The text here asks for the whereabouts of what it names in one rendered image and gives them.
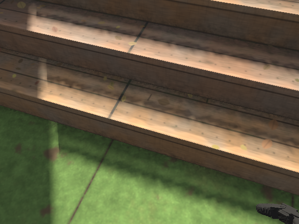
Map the robot right hand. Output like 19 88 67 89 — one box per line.
256 203 299 224

